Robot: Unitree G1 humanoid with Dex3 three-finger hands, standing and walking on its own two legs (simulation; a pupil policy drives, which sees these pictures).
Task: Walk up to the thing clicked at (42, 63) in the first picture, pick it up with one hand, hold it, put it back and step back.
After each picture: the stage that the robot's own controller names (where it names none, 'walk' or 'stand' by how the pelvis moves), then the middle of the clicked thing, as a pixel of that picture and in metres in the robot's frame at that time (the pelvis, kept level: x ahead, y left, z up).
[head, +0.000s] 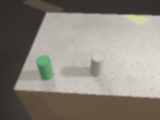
stand; (45, 68) +0.53 +0.22 -0.10
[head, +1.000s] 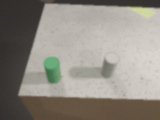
stand; (53, 70) +0.47 +0.16 -0.09
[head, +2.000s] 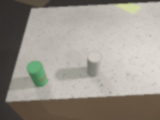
stand; (37, 74) +0.45 +0.25 -0.09
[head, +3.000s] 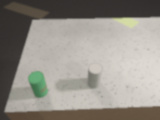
stand; (38, 84) +0.43 +0.23 -0.09
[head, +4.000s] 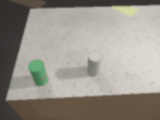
stand; (38, 73) +0.47 +0.22 -0.09
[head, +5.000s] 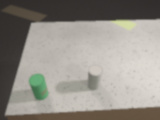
stand; (39, 87) +0.43 +0.22 -0.10
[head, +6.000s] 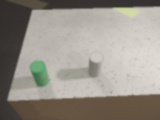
stand; (40, 74) +0.47 +0.22 -0.09
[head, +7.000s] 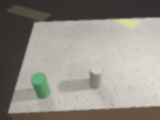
stand; (41, 86) +0.44 +0.22 -0.10
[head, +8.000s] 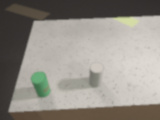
stand; (41, 84) +0.44 +0.22 -0.10
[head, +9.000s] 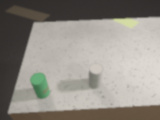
stand; (40, 86) +0.44 +0.22 -0.10
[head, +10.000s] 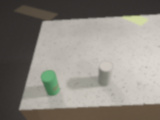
rise first; (50, 83) +0.44 +0.21 -0.10
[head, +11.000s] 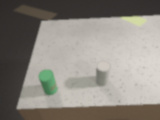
go down; (48, 82) +0.45 +0.21 -0.09
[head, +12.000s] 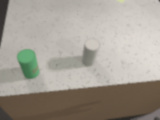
go down; (29, 64) +0.47 +0.19 -0.05
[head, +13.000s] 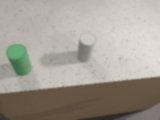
go down; (20, 60) +0.47 +0.21 -0.03
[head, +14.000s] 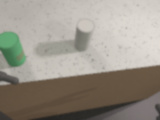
close in; (12, 50) +0.48 +0.21 +0.00
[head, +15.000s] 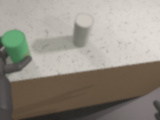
close; (18, 49) +0.47 +0.18 +0.02
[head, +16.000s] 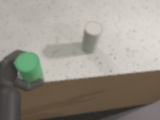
lift; (31, 70) +0.39 +0.16 +0.01
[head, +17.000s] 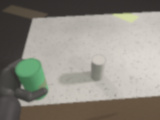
lift; (33, 80) +0.31 +0.17 +0.13
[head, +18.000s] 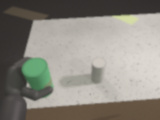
hold; (39, 78) +0.32 +0.15 +0.13
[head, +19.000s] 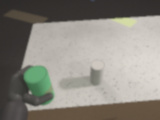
hold; (40, 86) +0.31 +0.15 +0.10
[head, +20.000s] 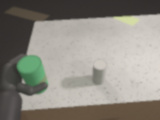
crouch; (34, 75) +0.34 +0.17 +0.12
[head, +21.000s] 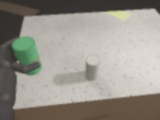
lower; (28, 56) +0.42 +0.19 +0.12
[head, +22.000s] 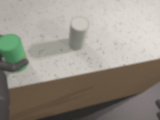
lower; (14, 53) +0.46 +0.18 +0.01
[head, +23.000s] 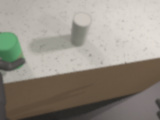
lower; (10, 52) +0.46 +0.19 +0.01
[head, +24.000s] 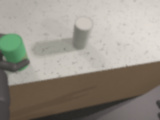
lower; (15, 53) +0.46 +0.18 +0.01
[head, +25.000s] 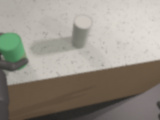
lower; (14, 52) +0.46 +0.18 +0.01
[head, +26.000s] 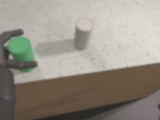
open; (23, 55) +0.46 +0.17 +0.01
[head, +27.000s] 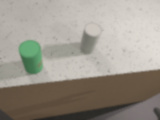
sink last; (32, 58) +0.45 +0.15 -0.01
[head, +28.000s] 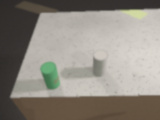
stand; (50, 76) +0.45 +0.19 -0.04
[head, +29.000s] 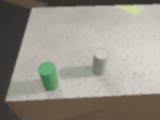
stand; (49, 77) +0.43 +0.17 -0.04
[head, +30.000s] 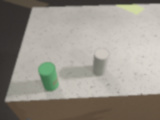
stand; (49, 77) +0.43 +0.17 -0.03
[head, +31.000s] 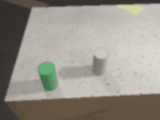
stand; (48, 76) +0.43 +0.17 -0.03
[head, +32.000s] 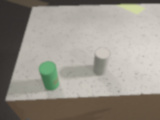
stand; (49, 76) +0.43 +0.17 -0.03
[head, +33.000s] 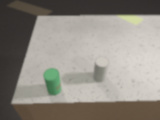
stand; (53, 82) +0.43 +0.16 -0.08
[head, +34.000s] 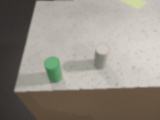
walk; (53, 70) +0.46 +0.16 -0.09
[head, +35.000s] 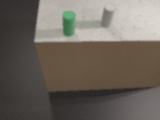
walk; (69, 24) +0.72 +0.10 -0.07
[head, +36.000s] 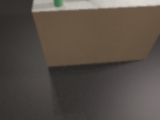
stand; out of the picture +1.05 +0.23 -0.06
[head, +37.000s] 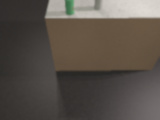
stand; (69, 5) +1.09 +0.15 -0.09
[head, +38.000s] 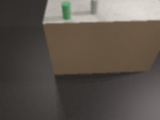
stand; (66, 10) +1.10 +0.16 -0.10
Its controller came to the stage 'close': yes
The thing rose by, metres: 0.22
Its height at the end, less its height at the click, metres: +0.00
